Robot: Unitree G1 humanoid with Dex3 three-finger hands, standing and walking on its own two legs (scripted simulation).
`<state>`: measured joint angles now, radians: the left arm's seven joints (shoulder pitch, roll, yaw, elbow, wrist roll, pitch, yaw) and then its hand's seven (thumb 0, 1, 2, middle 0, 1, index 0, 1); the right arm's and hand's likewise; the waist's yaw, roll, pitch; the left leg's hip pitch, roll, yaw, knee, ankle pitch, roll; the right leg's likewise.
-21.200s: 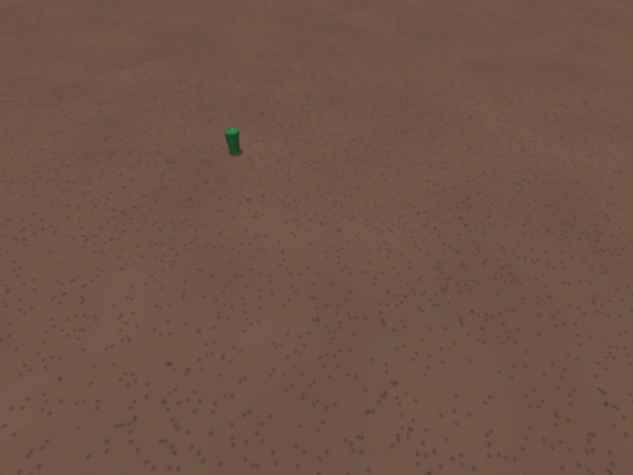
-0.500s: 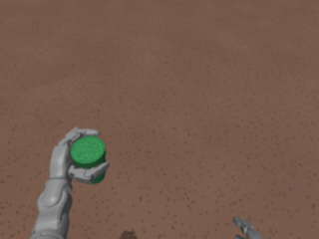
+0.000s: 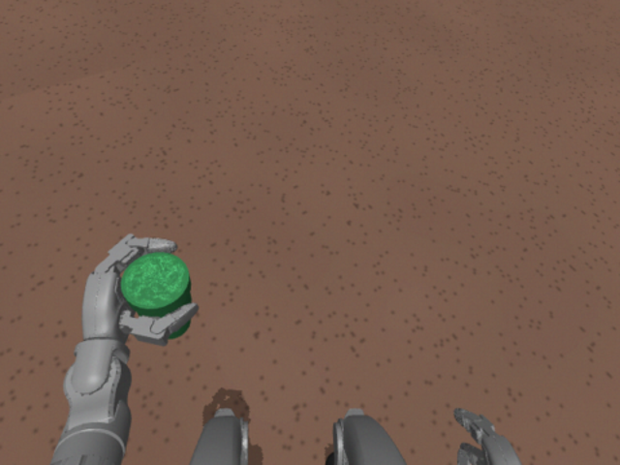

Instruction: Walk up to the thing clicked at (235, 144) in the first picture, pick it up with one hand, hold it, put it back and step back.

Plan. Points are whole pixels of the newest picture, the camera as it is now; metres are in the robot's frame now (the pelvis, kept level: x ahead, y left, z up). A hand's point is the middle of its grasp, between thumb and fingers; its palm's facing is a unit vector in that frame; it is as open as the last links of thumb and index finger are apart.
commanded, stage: crouch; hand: left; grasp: from the side
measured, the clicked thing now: (164, 302) +0.35 +0.18 -0.04
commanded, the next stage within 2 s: lower in 1.42 s
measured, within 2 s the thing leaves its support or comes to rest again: neither
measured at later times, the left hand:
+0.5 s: hand (190, 335) +0.37 +0.19 -0.26, palm faces +0.06 -1.00 -0.02, open 10.1 cm
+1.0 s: hand (198, 345) +0.38 +0.20 -0.40, palm faces +0.07 -1.00 -0.02, open 10.1 cm
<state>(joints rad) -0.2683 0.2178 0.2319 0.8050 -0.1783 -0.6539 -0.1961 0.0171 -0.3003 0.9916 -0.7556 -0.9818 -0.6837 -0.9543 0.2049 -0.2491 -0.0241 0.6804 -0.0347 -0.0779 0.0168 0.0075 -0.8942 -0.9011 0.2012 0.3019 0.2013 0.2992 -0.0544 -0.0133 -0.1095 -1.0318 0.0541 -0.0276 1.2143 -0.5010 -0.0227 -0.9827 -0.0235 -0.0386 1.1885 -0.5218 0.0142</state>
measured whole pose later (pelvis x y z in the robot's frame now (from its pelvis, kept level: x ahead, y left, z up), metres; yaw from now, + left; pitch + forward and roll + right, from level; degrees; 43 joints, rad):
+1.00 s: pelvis -0.06 +0.00 -0.34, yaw -6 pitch +28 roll -6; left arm -0.61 0.44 0.47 1.10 -0.11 -0.79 -0.23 0.02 -0.31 1.01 -0.77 -0.97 -0.69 -0.94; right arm 0.07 -0.29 0.08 0.74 -0.14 -0.03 0.10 0.00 -0.91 -0.91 0.20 0.30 0.20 0.30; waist -0.15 -0.04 -0.04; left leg -2.24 0.04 -0.16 2.40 -0.66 -0.04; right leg -2.16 0.01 -0.07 2.35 -0.69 0.02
